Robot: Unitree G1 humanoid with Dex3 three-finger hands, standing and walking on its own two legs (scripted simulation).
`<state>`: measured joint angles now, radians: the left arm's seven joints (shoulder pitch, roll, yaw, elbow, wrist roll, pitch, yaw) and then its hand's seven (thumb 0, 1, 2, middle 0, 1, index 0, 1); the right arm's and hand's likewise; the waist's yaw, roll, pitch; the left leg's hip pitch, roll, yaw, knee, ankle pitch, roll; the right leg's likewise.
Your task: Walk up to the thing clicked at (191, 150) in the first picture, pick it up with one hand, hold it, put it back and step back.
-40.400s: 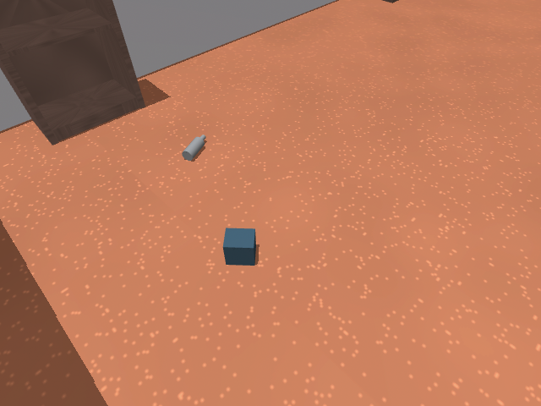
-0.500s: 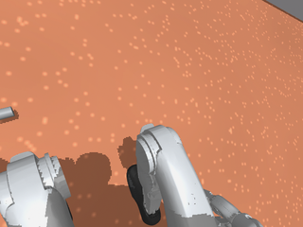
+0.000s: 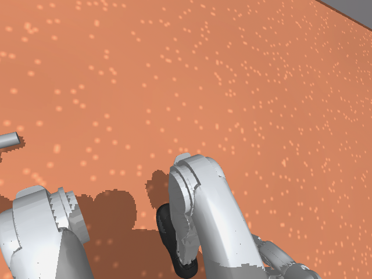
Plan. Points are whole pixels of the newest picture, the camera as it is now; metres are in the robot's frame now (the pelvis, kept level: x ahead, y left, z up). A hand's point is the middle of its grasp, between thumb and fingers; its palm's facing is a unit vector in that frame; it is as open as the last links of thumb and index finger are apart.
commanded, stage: settle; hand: left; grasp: from above
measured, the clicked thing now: out of the picture +0.41 +0.35 -0.25
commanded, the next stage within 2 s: lift in 0.72 s
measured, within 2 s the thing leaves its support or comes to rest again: leaves its support in 0.16 s
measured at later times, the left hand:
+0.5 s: hand out of the picture +0.38 +0.37 -0.14, palm faces -0.44 -0.12 -0.89, open 9.2 cm
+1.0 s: hand out of the picture +0.37 +0.37 -0.09, palm faces -0.43 -0.13 -0.89, open 9.2 cm
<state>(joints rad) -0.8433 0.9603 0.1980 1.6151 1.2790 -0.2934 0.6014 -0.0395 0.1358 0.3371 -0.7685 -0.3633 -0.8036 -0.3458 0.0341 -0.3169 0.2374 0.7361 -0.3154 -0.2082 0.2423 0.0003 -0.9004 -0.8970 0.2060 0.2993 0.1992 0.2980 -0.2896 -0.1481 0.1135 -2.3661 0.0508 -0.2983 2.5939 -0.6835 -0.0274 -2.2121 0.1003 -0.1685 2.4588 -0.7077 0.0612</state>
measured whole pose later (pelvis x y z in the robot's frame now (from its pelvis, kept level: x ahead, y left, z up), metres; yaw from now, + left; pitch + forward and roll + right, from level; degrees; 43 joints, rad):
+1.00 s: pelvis -0.01 +0.00 +0.06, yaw +6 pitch +31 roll -9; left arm -0.75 0.74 0.10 1.16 1.18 -0.21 0.25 -0.04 0.08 0.34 -0.85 -0.30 -0.89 -0.28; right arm 0.15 -0.27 0.03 0.74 -0.11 -0.04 0.15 0.00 -0.91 -0.90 0.21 0.30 0.20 0.30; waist -0.17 -0.02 -0.07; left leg -2.28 0.04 -0.16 2.33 -0.61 0.00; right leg -2.15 0.04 -0.09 2.27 -0.68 0.04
